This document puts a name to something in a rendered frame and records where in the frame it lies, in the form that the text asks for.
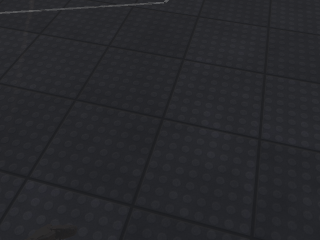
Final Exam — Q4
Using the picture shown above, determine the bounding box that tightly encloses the robot left hand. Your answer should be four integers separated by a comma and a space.
24, 224, 78, 240

